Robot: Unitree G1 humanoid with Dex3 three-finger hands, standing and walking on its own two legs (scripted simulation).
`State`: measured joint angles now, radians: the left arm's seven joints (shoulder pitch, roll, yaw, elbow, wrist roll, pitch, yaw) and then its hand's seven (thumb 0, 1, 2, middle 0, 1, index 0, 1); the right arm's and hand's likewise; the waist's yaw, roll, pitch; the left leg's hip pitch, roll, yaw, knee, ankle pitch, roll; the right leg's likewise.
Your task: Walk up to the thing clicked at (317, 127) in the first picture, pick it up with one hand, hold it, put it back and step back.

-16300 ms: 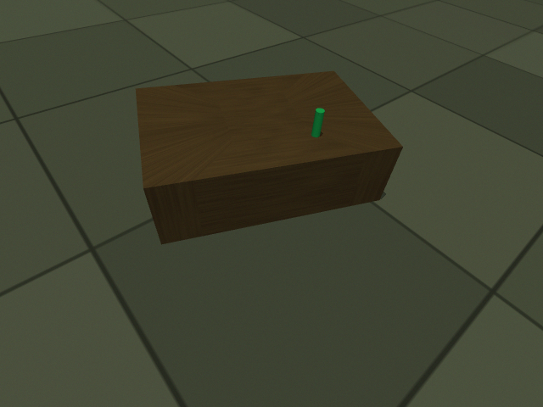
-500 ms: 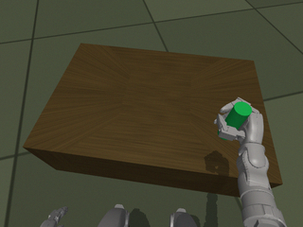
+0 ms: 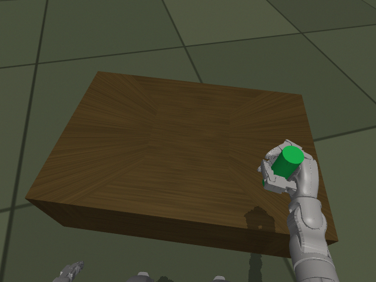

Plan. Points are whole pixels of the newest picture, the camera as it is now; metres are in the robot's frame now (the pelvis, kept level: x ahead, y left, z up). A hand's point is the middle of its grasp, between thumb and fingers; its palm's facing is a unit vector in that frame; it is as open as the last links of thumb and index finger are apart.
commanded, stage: lift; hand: right
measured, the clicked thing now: (280, 170) +0.36 -0.18 +0.05
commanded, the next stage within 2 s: hold in 0.20 s
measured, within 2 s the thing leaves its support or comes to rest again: neither
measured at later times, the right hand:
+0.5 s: hand (277, 171) +0.35 -0.17 +0.07, palm faces +0.09 +1.00 -0.01, open 5.1 cm
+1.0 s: hand (284, 174) +0.34 -0.18 +0.08, palm faces +0.10 +1.00 -0.01, open 5.1 cm
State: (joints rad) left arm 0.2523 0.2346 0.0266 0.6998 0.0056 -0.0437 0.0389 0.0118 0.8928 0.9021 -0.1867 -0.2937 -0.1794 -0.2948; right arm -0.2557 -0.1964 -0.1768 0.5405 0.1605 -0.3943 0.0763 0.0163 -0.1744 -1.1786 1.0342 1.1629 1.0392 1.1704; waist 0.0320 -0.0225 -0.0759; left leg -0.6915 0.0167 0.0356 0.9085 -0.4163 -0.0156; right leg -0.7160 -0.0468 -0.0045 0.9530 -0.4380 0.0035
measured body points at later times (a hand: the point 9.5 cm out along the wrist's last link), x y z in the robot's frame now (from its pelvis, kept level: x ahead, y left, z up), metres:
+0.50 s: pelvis +0.01 +0.00 +0.01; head +0.06 +0.00 +0.46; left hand +0.14 +0.25 -0.10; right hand +0.34 -0.22 +0.07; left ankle +0.02 +0.13 -0.69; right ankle +0.02 -0.12 -0.69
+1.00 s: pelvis +0.01 +0.00 +0.02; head +0.05 -0.01 +0.47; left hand +0.14 +0.25 -0.09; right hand +0.33 -0.23 +0.08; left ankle +0.02 +0.13 -0.69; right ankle +0.02 -0.12 -0.69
